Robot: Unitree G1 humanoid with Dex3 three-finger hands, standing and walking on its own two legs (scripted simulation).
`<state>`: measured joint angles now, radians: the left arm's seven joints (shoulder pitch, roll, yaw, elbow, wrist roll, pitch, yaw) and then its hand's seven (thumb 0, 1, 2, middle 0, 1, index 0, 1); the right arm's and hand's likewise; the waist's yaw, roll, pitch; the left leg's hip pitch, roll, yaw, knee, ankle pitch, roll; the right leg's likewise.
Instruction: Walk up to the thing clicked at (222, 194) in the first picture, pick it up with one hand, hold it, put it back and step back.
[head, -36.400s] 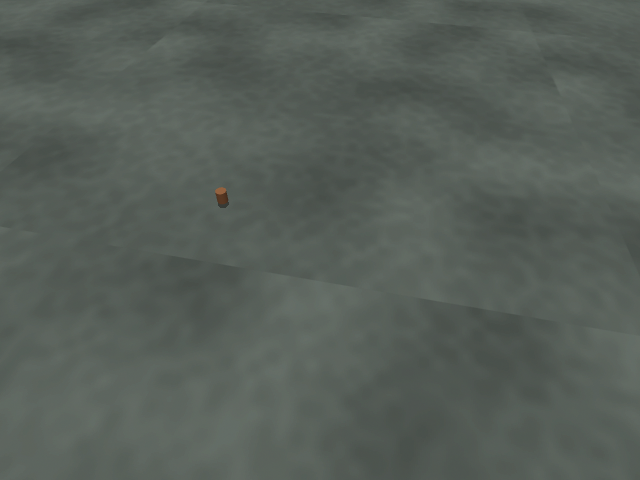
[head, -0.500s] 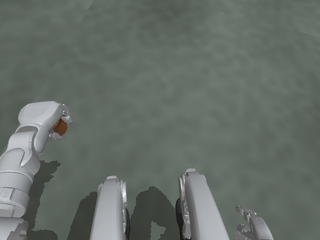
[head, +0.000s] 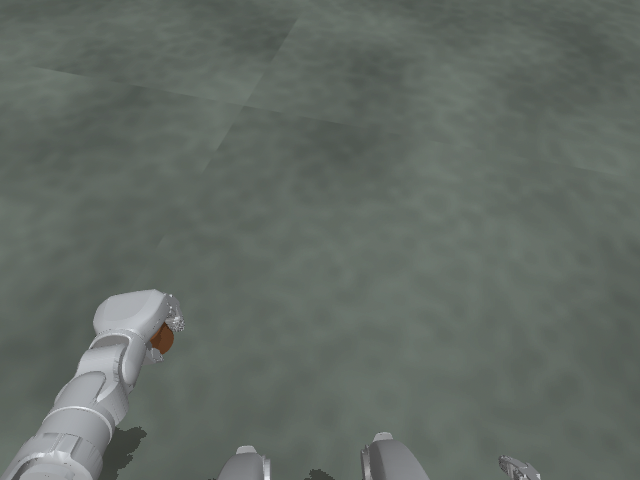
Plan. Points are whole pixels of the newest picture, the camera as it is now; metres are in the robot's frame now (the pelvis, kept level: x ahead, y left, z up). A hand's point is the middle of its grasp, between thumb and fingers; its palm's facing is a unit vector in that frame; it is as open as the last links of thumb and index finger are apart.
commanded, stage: lift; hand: left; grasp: from above
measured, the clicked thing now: (150, 333) +0.36 +0.23 -0.09
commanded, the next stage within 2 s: hold in 0.24 s
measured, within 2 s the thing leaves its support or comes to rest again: neither
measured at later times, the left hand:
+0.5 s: hand (134, 311) +0.36 +0.22 +0.00, palm faces -0.45 -0.07 -0.89, open 6.5 cm
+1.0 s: hand (129, 305) +0.35 +0.22 +0.03, palm faces -0.45 -0.05 -0.89, open 6.6 cm
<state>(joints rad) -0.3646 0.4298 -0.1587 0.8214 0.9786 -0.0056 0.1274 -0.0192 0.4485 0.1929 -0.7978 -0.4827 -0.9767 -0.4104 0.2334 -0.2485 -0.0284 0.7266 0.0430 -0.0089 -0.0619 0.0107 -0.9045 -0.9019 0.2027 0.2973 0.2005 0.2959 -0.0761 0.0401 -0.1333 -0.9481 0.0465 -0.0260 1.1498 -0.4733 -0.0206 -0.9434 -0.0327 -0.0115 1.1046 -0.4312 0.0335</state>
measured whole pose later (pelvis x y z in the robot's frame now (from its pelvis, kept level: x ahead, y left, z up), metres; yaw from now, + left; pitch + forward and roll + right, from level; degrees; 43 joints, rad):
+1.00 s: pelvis +0.04 +0.00 +0.07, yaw -1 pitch +5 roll +0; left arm -0.27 0.40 -0.21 0.68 0.99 0.01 0.00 -0.01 0.42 0.25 -0.79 -0.51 -0.96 -0.46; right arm 0.22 -0.25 -0.05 0.70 0.06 0.06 -0.05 0.01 -0.90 -0.90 0.20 0.30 0.20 0.30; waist -0.01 0.04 -0.07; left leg -0.42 0.04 0.03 0.66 -0.33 -0.02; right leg -0.45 -0.04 0.02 0.66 -0.30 0.03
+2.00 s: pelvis +0.04 -0.01 +0.09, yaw -1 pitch +2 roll +1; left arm -0.22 0.40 -0.21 0.55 0.97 0.02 -0.08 -0.01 0.45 0.23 -0.75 -0.54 -0.93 -0.49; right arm 0.17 -0.25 -0.03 0.68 0.07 0.07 -0.06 0.01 -0.91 -0.90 0.20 0.30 0.20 0.30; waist 0.01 0.05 -0.03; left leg -0.28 0.04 0.04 0.52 -0.26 -0.02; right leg -0.33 -0.04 0.02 0.55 -0.25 0.03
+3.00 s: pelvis +0.00 +0.01 -0.05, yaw +0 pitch +25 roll -2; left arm -0.66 0.43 -0.11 1.19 1.15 -0.06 0.33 0.00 0.41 0.29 -0.76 -0.55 -0.95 -0.49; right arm 0.25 -0.27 -0.08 0.72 -0.02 0.04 -0.02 0.01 -0.90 -0.90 0.20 0.30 0.20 0.30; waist -0.12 0.02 -0.17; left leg -1.27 0.04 -0.03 1.37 -0.54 -0.02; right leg -1.27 -0.03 0.01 1.33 -0.50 0.04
